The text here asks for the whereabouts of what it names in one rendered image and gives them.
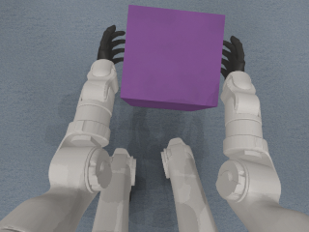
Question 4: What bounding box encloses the left robot shin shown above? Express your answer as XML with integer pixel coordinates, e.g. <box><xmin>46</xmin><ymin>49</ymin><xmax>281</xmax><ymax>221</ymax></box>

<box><xmin>109</xmin><ymin>148</ymin><xmax>131</xmax><ymax>191</ymax></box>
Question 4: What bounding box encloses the carton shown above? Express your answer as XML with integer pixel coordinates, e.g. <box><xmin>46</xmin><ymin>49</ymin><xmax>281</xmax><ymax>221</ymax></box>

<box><xmin>120</xmin><ymin>5</ymin><xmax>226</xmax><ymax>111</ymax></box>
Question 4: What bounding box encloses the robot left forearm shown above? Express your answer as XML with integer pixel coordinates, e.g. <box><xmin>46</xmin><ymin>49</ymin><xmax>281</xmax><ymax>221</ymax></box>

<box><xmin>48</xmin><ymin>59</ymin><xmax>119</xmax><ymax>181</ymax></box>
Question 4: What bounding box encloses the right robot shin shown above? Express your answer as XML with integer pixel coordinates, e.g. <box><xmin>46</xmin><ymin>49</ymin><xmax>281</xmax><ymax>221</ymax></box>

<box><xmin>166</xmin><ymin>137</ymin><xmax>195</xmax><ymax>162</ymax></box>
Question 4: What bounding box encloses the right robot upper arm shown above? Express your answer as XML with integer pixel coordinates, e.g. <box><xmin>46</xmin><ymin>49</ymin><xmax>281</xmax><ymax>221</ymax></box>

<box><xmin>215</xmin><ymin>158</ymin><xmax>309</xmax><ymax>232</ymax></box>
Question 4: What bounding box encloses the right robot hand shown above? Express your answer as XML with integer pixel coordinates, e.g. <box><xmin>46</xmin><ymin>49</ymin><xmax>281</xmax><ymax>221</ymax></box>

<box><xmin>220</xmin><ymin>36</ymin><xmax>245</xmax><ymax>80</ymax></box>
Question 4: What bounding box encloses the left robot hand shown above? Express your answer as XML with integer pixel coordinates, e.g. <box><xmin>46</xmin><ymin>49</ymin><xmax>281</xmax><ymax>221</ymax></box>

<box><xmin>97</xmin><ymin>25</ymin><xmax>126</xmax><ymax>65</ymax></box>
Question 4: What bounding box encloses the robot shin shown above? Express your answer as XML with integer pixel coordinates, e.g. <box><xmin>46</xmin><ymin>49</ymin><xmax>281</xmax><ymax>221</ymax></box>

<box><xmin>109</xmin><ymin>148</ymin><xmax>131</xmax><ymax>191</ymax></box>
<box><xmin>166</xmin><ymin>137</ymin><xmax>195</xmax><ymax>162</ymax></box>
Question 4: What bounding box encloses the robot right forearm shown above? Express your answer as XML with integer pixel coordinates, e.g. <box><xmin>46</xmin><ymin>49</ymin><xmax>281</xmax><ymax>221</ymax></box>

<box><xmin>220</xmin><ymin>71</ymin><xmax>281</xmax><ymax>187</ymax></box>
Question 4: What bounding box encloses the left robot upper arm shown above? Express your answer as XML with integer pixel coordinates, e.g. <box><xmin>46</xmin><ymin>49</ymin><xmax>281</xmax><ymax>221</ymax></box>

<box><xmin>0</xmin><ymin>146</ymin><xmax>113</xmax><ymax>232</ymax></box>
